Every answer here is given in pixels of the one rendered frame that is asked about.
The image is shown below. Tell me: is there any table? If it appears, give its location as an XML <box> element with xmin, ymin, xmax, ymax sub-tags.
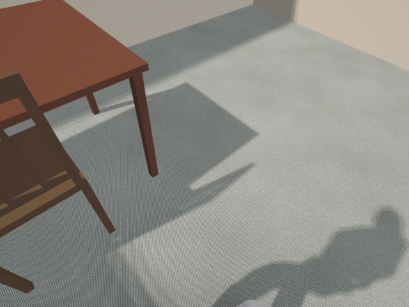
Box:
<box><xmin>0</xmin><ymin>0</ymin><xmax>158</xmax><ymax>177</ymax></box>

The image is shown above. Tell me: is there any chair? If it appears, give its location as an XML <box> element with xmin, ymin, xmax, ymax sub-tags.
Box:
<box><xmin>0</xmin><ymin>69</ymin><xmax>115</xmax><ymax>293</ymax></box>

